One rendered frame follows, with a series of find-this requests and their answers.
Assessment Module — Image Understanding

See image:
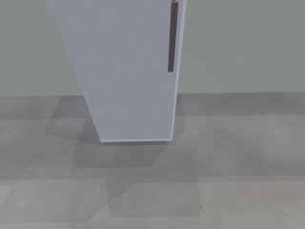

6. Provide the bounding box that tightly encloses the fridge door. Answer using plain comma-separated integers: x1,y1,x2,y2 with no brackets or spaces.
48,0,183,140

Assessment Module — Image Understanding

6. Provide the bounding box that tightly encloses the handle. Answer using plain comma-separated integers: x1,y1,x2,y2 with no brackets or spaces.
168,0,178,73

